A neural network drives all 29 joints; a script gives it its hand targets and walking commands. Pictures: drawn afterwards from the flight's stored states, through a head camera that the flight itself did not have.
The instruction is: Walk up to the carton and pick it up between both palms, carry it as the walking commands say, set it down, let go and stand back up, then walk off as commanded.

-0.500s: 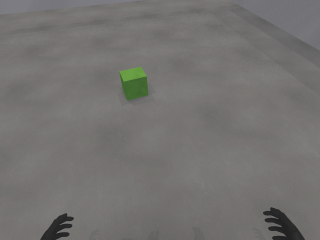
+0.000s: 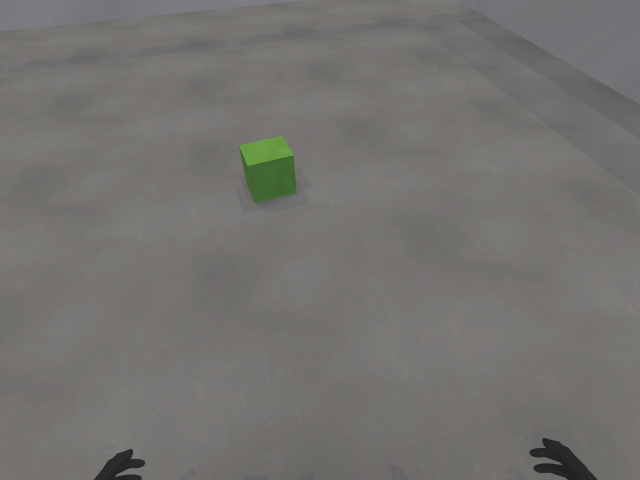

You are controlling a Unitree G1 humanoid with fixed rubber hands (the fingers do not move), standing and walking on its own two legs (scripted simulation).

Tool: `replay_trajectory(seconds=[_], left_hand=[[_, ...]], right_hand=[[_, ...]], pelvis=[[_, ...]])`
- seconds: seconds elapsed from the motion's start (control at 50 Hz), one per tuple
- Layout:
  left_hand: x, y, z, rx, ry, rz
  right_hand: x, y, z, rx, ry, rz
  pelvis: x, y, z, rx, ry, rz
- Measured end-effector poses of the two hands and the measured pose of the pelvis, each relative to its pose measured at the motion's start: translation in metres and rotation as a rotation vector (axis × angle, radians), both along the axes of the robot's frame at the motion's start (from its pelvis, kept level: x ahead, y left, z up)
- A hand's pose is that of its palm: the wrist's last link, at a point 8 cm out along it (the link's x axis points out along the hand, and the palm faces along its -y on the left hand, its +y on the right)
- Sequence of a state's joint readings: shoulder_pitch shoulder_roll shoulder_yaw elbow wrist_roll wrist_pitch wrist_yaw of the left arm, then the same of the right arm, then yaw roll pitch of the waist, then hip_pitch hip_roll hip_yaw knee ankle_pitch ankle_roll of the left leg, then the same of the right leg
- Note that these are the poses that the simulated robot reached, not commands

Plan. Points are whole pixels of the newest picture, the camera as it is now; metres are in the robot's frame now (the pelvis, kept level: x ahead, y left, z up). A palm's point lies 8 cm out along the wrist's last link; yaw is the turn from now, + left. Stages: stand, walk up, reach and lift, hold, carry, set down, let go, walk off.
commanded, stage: stand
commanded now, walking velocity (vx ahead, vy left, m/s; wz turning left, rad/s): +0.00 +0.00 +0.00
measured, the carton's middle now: (268, 169) +1.60 +0.25 -0.65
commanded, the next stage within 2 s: walk up in 1.92 s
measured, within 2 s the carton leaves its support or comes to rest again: neither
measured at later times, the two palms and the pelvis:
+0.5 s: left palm out of the picture +0.11 +0.31 -0.08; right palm out of the picture +0.11 -0.31 -0.08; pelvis +0.00 +0.00 +0.02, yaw +0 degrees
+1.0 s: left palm out of the picture +0.10 +0.31 -0.08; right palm out of the picture +0.10 -0.31 -0.08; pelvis +0.00 +0.00 +0.02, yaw +0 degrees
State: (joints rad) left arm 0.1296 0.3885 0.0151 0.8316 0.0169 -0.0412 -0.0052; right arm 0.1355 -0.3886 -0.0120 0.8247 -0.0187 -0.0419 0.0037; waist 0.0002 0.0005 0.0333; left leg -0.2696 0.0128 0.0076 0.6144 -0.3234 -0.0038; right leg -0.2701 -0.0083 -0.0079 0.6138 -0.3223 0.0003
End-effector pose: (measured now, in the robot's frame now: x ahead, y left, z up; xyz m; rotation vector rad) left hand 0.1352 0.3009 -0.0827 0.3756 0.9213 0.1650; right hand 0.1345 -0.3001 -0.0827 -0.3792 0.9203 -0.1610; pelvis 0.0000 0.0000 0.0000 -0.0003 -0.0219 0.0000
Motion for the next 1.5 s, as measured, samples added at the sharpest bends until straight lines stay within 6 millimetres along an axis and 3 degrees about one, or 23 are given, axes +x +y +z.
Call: replay_trajectory(seconds=[0.74,1.5], left_hand=[[-0.031,0.007,0.001,0.006,0.152,0.061],[-0.026,0.009,0.002,0.013,0.174,0.075]], right_hand=[[-0.035,-0.013,-0.001,-0.002,0.158,-0.076],[-0.031,-0.017,0.0,-0.01,0.182,-0.089]], pelvis=[[-0.003,-0.002,0.019,0.001,-0.02,-0.001],[0.006,-0.003,0.021,0.001,-0.015,0.0]])
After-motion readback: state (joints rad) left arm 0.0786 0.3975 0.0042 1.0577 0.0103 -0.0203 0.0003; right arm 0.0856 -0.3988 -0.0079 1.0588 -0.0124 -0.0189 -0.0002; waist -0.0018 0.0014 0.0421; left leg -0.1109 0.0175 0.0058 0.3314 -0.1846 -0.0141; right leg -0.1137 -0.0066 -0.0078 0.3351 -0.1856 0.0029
